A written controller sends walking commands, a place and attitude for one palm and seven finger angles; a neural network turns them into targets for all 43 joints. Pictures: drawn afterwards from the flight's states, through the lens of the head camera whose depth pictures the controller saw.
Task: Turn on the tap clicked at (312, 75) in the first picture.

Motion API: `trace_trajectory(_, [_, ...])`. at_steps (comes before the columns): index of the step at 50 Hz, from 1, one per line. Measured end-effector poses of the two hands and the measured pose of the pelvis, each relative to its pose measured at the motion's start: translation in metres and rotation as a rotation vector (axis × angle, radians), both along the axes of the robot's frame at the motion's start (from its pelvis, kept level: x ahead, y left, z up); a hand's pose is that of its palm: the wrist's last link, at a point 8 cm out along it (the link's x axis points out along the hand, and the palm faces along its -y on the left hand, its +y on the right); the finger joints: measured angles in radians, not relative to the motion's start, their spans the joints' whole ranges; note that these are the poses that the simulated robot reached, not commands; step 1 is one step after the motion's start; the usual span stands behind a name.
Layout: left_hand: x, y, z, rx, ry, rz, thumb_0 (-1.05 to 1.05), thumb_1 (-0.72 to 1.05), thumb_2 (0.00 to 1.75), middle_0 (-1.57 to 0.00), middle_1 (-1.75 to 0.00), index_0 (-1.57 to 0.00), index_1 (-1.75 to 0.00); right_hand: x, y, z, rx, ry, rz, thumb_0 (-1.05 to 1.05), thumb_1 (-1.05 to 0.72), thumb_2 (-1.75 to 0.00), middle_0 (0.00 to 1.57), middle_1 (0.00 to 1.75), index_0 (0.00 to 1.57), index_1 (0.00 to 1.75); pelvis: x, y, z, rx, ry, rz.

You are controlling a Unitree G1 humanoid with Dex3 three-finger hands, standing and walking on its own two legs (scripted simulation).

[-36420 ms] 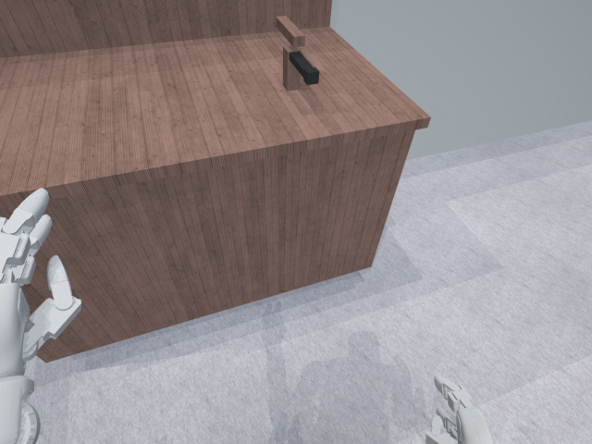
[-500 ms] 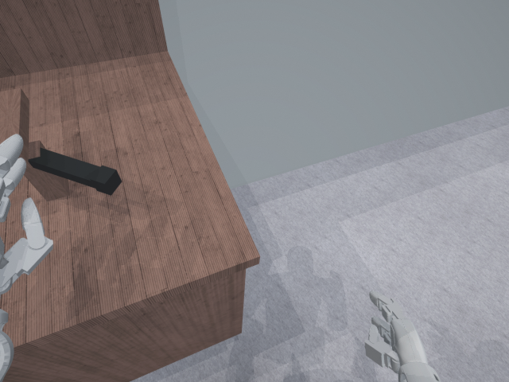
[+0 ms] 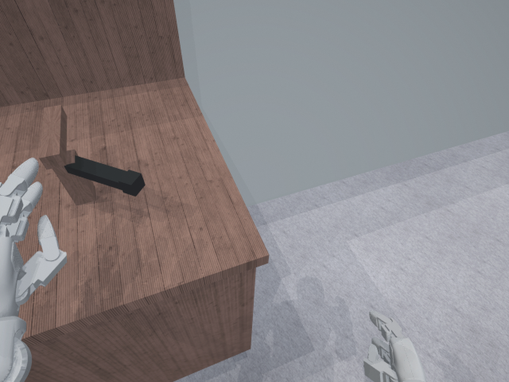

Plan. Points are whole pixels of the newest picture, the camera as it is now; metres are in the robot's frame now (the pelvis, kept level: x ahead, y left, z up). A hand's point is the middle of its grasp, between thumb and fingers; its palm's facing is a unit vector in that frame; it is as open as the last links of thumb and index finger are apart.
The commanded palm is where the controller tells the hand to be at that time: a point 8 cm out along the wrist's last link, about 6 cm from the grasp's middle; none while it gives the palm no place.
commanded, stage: look again from close up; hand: left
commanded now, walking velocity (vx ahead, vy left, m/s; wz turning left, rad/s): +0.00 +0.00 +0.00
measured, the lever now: (132, 183) +0.38 +0.24 +0.10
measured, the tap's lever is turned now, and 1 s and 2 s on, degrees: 49 49 49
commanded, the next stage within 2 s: come to a stop and stand still in 0.06 s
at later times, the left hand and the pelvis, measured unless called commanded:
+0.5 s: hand (49, 234) +0.23 +0.27 +0.17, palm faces +0.42 -0.83 -0.37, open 7.4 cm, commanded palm +0.16 +0.28 +0.17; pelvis -0.01 +0.00 +0.00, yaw +0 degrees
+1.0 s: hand (61, 247) +0.23 +0.26 +0.16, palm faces +0.38 -0.85 -0.36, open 7.4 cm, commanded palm +0.17 +0.29 +0.17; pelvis +0.01 +0.01 +0.00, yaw +1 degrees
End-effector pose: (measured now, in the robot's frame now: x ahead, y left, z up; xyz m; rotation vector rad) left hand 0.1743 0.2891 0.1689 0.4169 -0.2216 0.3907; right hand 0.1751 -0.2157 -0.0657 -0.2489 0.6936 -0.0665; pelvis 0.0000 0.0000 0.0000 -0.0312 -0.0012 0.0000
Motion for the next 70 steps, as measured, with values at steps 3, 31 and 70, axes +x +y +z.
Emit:
trace_trajectory(3, [-0.002,0.001,-0.002,-0.006,0.006,0.007,0.01,0.89,0.90,-0.21,-0.30,-0.21,-0.30,-0.005,0.000,0.001,-0.004,-0.004,-0.004,0.01,-0.90,-0.90,0.20,0.30,0.20,0.30,-0.003,0.001,0.001,0.002,0.000,-0.001])
trace_trajectory(31, [0.010,-0.001,-0.006,0.067,-0.015,-0.131,0.01,0.89,0.90,-0.21,-0.30,-0.21,-0.30,-0.011,0.000,0.002,-0.007,-0.001,-0.023,0.01,-0.90,-0.90,0.20,0.30,0.20,0.30,0.004,0.008,-0.003,0.005,0.022,0.001])
trace_trajectory(70, [-0.004,0.004,0.001,0.007,-0.049,-0.017,0.01,0.89,0.90,-0.21,-0.30,-0.21,-0.30,-0.009,-0.001,0.004,-0.010,0.000,-0.007,0.01,-0.90,-0.90,0.20,0.30,0.20,0.30,0.001,0.001,0.001,0.000,-0.010,0.019])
